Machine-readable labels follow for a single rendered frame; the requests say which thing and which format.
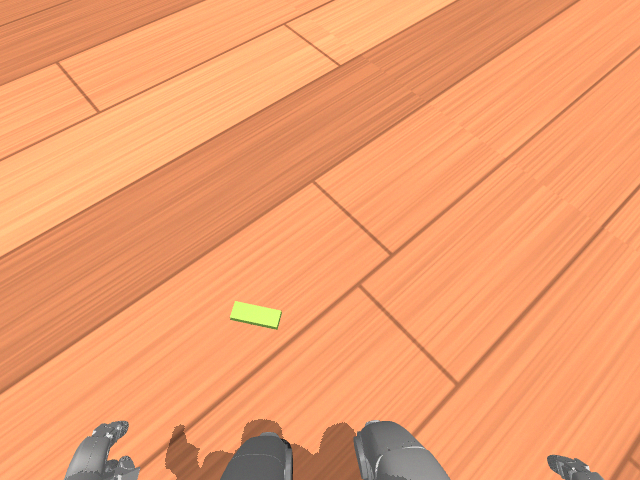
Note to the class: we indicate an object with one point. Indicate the right robot hand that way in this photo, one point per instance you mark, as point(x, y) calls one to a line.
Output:
point(570, 469)

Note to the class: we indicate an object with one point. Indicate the small box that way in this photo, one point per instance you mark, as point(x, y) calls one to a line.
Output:
point(256, 315)

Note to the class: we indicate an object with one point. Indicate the left robot hand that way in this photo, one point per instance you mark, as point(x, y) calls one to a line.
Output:
point(91, 455)

